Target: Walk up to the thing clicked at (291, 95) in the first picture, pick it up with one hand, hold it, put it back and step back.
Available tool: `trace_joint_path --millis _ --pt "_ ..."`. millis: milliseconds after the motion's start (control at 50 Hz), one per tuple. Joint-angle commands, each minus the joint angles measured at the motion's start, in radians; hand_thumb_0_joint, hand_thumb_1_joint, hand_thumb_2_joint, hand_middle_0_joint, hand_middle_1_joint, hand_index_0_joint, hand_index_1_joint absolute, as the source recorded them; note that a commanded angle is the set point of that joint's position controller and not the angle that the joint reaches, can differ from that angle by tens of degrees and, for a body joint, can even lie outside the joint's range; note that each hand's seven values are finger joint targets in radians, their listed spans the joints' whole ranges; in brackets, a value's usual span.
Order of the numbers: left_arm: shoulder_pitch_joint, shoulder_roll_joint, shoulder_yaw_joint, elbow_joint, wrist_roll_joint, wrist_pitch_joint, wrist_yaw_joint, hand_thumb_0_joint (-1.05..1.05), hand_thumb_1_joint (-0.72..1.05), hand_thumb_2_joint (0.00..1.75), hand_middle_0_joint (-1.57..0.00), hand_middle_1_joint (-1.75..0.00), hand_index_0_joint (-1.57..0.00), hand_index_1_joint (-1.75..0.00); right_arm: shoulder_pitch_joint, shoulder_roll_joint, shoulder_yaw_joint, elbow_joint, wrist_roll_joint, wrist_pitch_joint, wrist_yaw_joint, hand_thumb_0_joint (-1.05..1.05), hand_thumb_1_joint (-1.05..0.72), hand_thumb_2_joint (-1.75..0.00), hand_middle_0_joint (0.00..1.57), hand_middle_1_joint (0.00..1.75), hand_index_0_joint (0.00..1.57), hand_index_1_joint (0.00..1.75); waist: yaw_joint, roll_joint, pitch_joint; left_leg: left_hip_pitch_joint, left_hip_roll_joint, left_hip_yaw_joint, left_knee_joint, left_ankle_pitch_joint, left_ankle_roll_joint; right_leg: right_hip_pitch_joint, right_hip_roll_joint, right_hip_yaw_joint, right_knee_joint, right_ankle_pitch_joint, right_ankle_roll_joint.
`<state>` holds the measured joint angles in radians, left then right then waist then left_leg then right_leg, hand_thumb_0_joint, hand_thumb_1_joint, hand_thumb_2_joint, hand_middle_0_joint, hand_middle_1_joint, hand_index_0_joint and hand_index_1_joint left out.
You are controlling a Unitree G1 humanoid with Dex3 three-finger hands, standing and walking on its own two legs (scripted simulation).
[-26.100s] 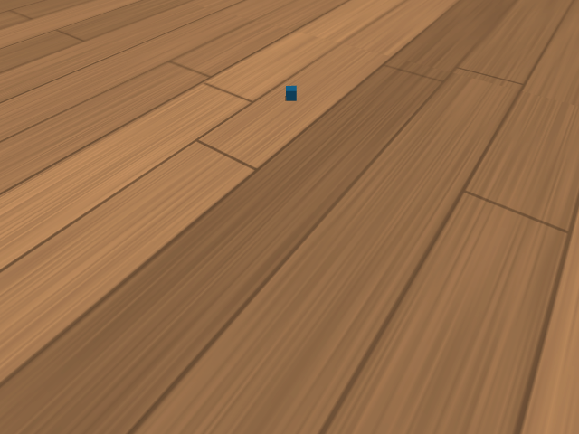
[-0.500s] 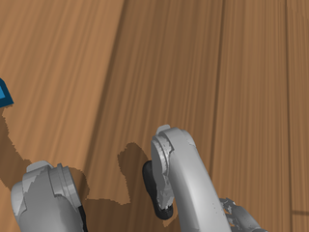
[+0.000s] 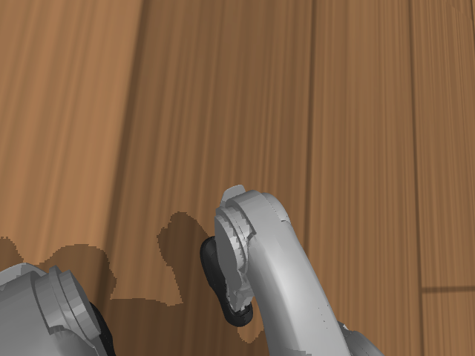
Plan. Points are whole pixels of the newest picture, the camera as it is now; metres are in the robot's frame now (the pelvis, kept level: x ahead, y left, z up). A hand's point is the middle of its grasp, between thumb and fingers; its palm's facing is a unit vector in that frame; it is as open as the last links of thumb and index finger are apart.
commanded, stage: rest palm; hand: left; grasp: from above
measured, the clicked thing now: out of the picture +0.50 +0.34 -0.27
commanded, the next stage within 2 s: close in 1.10 s
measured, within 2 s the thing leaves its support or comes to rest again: neither
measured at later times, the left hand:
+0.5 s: hand out of the picture +0.47 +0.34 -0.24, palm faces -0.44 -0.19 -0.88, open 13.9 cm
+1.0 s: hand out of the picture +0.48 +0.33 -0.25, palm faces -0.43 -0.18 -0.88, open 13.7 cm
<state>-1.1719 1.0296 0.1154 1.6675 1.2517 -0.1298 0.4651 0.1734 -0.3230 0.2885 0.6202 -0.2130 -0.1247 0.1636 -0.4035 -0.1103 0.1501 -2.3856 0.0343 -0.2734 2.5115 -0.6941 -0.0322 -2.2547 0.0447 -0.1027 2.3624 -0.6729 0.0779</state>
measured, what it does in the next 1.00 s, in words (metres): stands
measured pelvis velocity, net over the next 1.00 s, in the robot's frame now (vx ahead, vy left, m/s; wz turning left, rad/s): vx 0.00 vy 0.01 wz -0.04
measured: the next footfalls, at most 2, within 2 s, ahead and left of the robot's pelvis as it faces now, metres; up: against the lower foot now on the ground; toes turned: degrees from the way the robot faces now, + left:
none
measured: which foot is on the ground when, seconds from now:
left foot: down 0.00-1.00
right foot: down 0.00-1.00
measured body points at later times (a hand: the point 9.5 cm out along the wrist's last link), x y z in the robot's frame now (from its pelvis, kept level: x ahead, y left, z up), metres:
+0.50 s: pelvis +0.00 +0.00 +0.00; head +0.29 +0.13 +0.32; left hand +0.49 +0.34 -0.19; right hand +0.05 -0.25 -0.05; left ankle +0.06 +0.14 -0.27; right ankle +0.11 -0.13 -0.27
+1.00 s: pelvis +0.00 +0.01 +0.00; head +0.30 +0.13 +0.31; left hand +0.50 +0.34 -0.20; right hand +0.03 -0.24 -0.05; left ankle +0.06 +0.14 -0.27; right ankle +0.11 -0.13 -0.27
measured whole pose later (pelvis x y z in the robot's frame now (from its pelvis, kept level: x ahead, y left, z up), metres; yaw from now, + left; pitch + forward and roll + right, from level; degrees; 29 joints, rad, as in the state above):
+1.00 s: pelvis +0.00 +0.01 +0.00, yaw -2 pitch +30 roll -16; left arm -1.18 1.10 0.12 1.74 1.24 -0.13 0.54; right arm 0.13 -0.35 0.35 0.60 -0.25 -0.18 0.21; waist -0.43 -0.15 0.20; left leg -2.37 0.04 -0.30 2.53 -0.72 -0.02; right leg -2.22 0.06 -0.13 2.35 -0.68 0.09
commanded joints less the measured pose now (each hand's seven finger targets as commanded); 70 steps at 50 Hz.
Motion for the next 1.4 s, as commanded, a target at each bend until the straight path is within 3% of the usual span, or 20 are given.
trace_joint_path --millis 0,80,140,160,240,280,300,320,380,520,580,680,740,920,940,1020,1100,1180,1300,1380 --pt "-0.263 0.241 0.015 -0.117 -0.013 0.009 0.054 0.0 -0.47 0.93 -0.18 -0.82 -0.15 -0.85 0.197 -0.321 -0.099 0.024 -0.005 -0.014 0.002 0.0 -0.89 -0.9 0.2 0.3 0.2 0.3 -0.031 0.537 -0.696 0.549 0.02 0.142 -0.229 0.237 0.042 0.361 0.034 -0.145 -0.2 0.286 -0.093" --pt "-0.275 0.232 0.006 -0.164 -0.017 0.006 0.06 0.0 -0.47 0.92 -0.18 -0.82 -0.15 -0.85 0.179 -0.318 -0.092 0.018 -0.011 -0.021 0.011 0.0 -0.89 -0.9 0.2 0.3 0.2 0.3 -0.028 0.565 -0.722 0.584 0.022 0.136 -0.237 0.278 0.037 0.383 0.036 -0.152 -0.195 0.32 -0.093" --pt "-0.241 0.203 -0.008 -0.086 -0.011 0.011 0.06 0.0 -0.48 0.94 -0.16 -0.84 -0.14 -0.86 0.18 -0.322 -0.098 0.029 -0.009 -0.024 0.017 0.0 -0.89 -0.9 0.2 0.3 0.2 0.3 -0.04 0.545 -0.668 0.576 0.022 0.132 -0.233 0.253 0.036 0.347 0.038 -0.156 -0.193 0.297 -0.095" --pt "-0.242 0.234 0.015 -0.098 -0.013 0.008 0.065 0.0 -0.47 0.93 -0.16 -0.84 -0.14 -0.87 0.182 -0.33 -0.101 0.034 -0.01 -0.022 0.017 0.0 -0.89 -0.9 0.2 0.3 0.2 0.3 -0.036 0.549 -0.677 0.576 0.024 0.13 -0.238 0.248 0.036 0.356 0.038 -0.156 -0.198 0.289 -0.094" --pt "-0.269 0.227 0.008 -0.108 -0.012 0.003 0.07 0.0 -0.5 0.95 -0.16 -0.85 -0.13 -0.88 0.172 -0.326 -0.096 0.026 -0.011 -0.03 0.023 0.0 -0.89 -0.9 0.2 0.3 0.2 0.3 -0.047 0.537 -0.657 0.555 0.024 0.132 -0.224 0.243 0.042 0.36 0.038 -0.149 -0.204 0.297 -0.09" --pt "-0.284 0.194 -0.02 -0.117 -0.018 0.0 0.07 0.0 -0.49 0.94 -0.16 -0.84 -0.13 -0.87 0.167 -0.324 -0.091 0.021 -0.008 -0.039 0.028 0.0 -0.89 -0.9 0.2 0.3 0.2 0.3 -0.055 0.539 -0.662 0.579 0.024 0.131 -0.22 0.274 0.038 0.362 0.036 -0.154 -0.194 0.322 -0.09" --pt "-0.248 0.228 0.007 -0.093 -0.018 0.0 0.078 0.0 -0.49 0.95 -0.15 -0.86 -0.13 -0.89 0.179 -0.334 -0.096 0.035 -0.011 -0.035 0.026 0.0 -0.89 -0.9 0.2 0.3 0.2 0.3 -0.051 0.542 -0.684 0.591 0.028 0.124 -0.225 0.281 0.037 0.382 0.04 -0.157 -0.198 0.325 -0.088" --pt "-0.247 0.208 -0.008 -0.072 -0.016 0.001 0.073 0.0 -0.49 0.94 -0.15 -0.86 -0.13 -0.89 0.174 -0.333 -0.093 0.024 -0.011 -0.04 0.029 0.0 -0.89 -0.9 0.2 0.3 0.2 0.3 -0.057 0.533 -0.66 0.579 0.026 0.125 -0.22 0.276 0.038 0.366 0.038 -0.156 -0.193 0.319 -0.088" --pt "-0.263 0.25 0.02 -0.079 -0.015 -0.004 0.078 0.0 -0.47 0.93 -0.16 -0.86 -0.14 -0.88 0.175 -0.329 -0.085 0.028 -0.012 -0.037 0.031 0.0 -0.89 -0.9 0.2 0.3 0.2 0.3 -0.053 0.529 -0.644 0.552 0.027 0.124 -0.222 0.25 0.04 0.37 0.038 -0.155 -0.199 0.299 -0.089" --pt "-0.282 0.248 -0.001 -0.074 -0.005 -0.016 0.097 0.0 -0.47 0.93 -0.14 -0.9 -0.13 -0.91 0.158 -0.345 -0.077 0.012 -0.023 -0.034 0.028 0.0 -0.89 -0.9 0.2 0.3 0.2 0.3 -0.066 0.561 -0.656 0.573 0.03 0.116 -0.234 0.248 0.034 0.378 0.041 -0.166 -0.194 0.3 -0.091" --pt "-0.252 0.237 -0.015 -0.029 -0.003 -0.014 0.102 0.0 -0.46 0.93 -0.16 -0.89 -0.14 -0.91 0.157 -0.346 -0.069 0.011 -0.027 -0.035 0.027 0.0 -0.89 -0.9 0.2 0.3 0.2 0.3 -0.08 0.517 -0.603 0.534 0.03 0.118 -0.231 0.212 0.039 0.376 0.046 -0.166 -0.206 0.279 -0.086" --pt "-0.264 0.274 0.001 -0.054 -0.008 -0.014 0.114 0.0 -0.47 0.92 -0.14 -0.9 -0.13 -0.91 0.16 -0.359 -0.061 0.009 -0.028 -0.045 0.027 0.0 -0.89 -0.9 0.2 0.3 0.2 0.3 -0.074 0.532 -0.638 0.569 0.033 0.109 -0.234 0.244 0.034 0.39 0.045 -0.174 -0.2 0.299 -0.086" --pt "-0.235 0.244 -0.023 0.008 -0.003 -0.007 0.113 0.0 -0.46 0.91 -0.15 -0.9 -0.14 -0.91 0.15 -0.351 -0.058 0.012 -0.031 -0.052 0.032 0.0 -0.9 -0.9 0.2 0.3 0.2 0.3 -0.078 0.538 -0.575 0.556 0.034 0.11 -0.231 0.215 0.032 0.351 0.046 -0.176 -0.197 0.275 -0.088" --pt "-0.253 0.304 0.016 -0.057 -0.011 0.0 0.116 0.0 -0.43 0.9 -0.18 -0.87 -0.16 -0.89 0.159 -0.359 -0.044 0.015 -0.033 -0.053 0.039 0.0 -0.9 -0.9 0.2 0.3 0.2 0.3 -0.069 0.585 -0.644 0.594 0.04 0.1 -0.231 0.286 0.027 0.395 0.043 -0.177 -0.192 0.328 -0.087" --pt "-0.214 0.27 -0.002 -0.003 -0.012 0.009 0.112 0.0 -0.44 0.9 -0.18 -0.87 -0.16 -0.88 0.157 -0.366 -0.051 0.011 -0.035 -0.054 0.039 0.0 -0.9 -0.9 0.2 0.3 0.2 0.3 -0.079 0.562 -0.615 0.586 0.038 0.102 -0.236 0.273 0.028 0.384 0.045 -0.178 -0.194 0.316 -0.088" --pt "-0.265 0.285 0.008 -0.051 -0.018 -0.001 0.104 0.0 -0.43 0.89 -0.16 -0.89 -0.15 -0.9 0.162 -0.363 -0.046 0.022 -0.032 -0.054 0.044 0.0 -0.9 -0.9 0.2 0.3 0.2 0.3 -0.086 0.592 -0.597 0.59 0.042 0.091 -0.24 0.257 0.024 0.352 0.038 -0.181 -0.189 0.297 -0.09" --pt "-0.228 0.274 -0.002 -0.02 -0.027 -0.007 0.098 0.0 -0.42 0.9 -0.18 -0.89 -0.16 -0.9 0.156 -0.352 -0.029 0.014 -0.032 -0.056 0.045 0.0 -0.9 -0.9 0.2 0.3 0.2 0.3 -0.093 0.52 -0.575 0.534 0.038 0.099 -0.222 0.241 0.036 0.387 0.044 -0.177 -0.204 0.298 -0.083" --pt "-0.238 0.312 0.01 -0.043 -0.023 -0.016 0.1 0.0 -0.36 0.87 -0.21 -0.89 -0.2 -0.89 0.152 -0.359 -0.03 0.01 -0.034 -0.053 0.039 0.0 -0.9 -0.9 0.2 0.3 0.2 0.3 -0.077 0.539 -0.599 0.55 0.038 0.097 -0.234 0.224 0.033 0.389 0.044 -0.179 -0.205 0.28 -0.086" --pt "-0.21 0.261 -0.02 -0.006 -0.026 -0.013 0.098 0.0 -0.27 0.77 -0.24 -0.87 -0.25 -0.85 0.149 -0.354 -0.034 0.014 -0.034 -0.053 0.04 0.0 -0.89 -0.9 0.2 0.3 0.2 0.3 -0.09 0.532 -0.555 0.543 0.038 0.098 -0.233 0.218 0.031 0.372 0.048 -0.183 -0.204 0.277 -0.085" --pt "-0.221 0.298 -0.001 -0.067 -0.027 -0.012 0.098 0.0 -0.23 0.74 -0.28 -0.82 -0.29 -0.81 0.149 -0.362 -0.043 0.019 -0.029 -0.057 0.039 0.0 -0.89 -0.9 0.2 0.3 0.2 0.3 -0.072 0.561 -0.599 0.569 0.041 0.103 -0.228 0.246 0.029 0.384 0.043 -0.173 -0.206 0.296 -0.086"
